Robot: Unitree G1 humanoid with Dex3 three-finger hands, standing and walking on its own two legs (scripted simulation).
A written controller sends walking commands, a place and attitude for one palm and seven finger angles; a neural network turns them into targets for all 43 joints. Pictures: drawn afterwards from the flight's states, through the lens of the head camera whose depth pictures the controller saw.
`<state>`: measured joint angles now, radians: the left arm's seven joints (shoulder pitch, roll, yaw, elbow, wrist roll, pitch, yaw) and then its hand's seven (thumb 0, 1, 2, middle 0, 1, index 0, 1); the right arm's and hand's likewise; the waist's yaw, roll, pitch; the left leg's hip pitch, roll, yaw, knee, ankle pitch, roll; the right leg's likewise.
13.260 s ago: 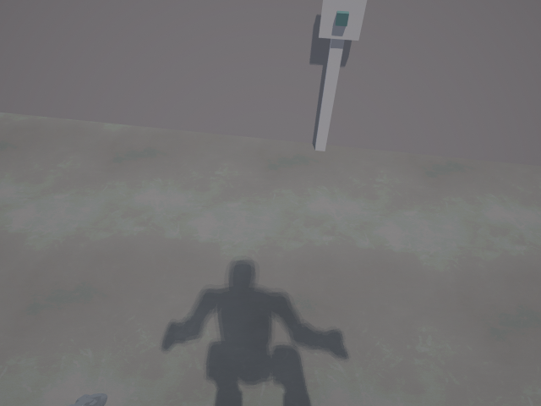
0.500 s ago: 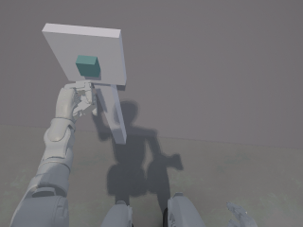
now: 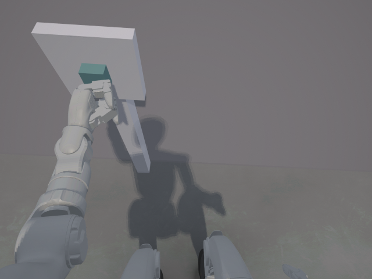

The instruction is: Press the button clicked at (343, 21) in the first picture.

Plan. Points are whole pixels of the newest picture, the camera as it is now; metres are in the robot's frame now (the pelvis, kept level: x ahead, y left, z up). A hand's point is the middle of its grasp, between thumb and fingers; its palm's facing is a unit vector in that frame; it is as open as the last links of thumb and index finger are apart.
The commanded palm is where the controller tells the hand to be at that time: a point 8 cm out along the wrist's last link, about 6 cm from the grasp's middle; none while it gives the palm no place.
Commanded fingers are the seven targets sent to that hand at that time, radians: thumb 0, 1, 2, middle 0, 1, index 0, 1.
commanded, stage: press the button with the knuckle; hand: left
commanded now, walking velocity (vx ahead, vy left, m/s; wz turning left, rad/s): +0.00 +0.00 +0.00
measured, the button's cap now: (96, 75) +0.53 +0.17 +0.08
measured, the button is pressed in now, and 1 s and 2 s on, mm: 1 9 0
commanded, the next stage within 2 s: hold the button down briefly in 0.58 s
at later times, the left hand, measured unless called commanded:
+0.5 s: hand (113, 103) +0.48 +0.14 +0.04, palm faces -0.11 -0.99 -0.06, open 3.5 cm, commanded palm +0.48 +0.18 +0.05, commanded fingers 0.00 0.90 0.90 -1.30 -1.50 -1.30 -1.50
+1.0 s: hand (113, 102) +0.48 +0.14 +0.04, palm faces -0.12 -0.99 -0.06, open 3.7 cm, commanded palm +0.49 +0.18 +0.05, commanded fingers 0.00 0.90 0.90 -1.30 -1.50 -1.30 -1.50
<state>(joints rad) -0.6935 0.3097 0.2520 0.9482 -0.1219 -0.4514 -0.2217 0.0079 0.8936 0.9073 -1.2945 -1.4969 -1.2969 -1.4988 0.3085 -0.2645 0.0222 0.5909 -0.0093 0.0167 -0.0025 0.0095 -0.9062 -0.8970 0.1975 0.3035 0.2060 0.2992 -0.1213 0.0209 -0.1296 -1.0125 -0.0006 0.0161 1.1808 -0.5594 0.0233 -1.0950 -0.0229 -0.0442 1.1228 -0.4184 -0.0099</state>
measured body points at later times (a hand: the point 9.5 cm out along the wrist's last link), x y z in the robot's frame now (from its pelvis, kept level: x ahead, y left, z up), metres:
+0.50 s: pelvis -0.02 -0.01 -0.01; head +0.13 +0.01 +0.42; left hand +0.48 +0.19 +0.05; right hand +0.04 -0.27 -0.13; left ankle +0.00 +0.10 -0.64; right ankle +0.06 -0.12 -0.64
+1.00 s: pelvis -0.04 +0.00 -0.02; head +0.11 +0.03 +0.40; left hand +0.48 +0.19 +0.05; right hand -0.01 -0.26 -0.13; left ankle +0.00 +0.10 -0.64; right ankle +0.06 -0.12 -0.64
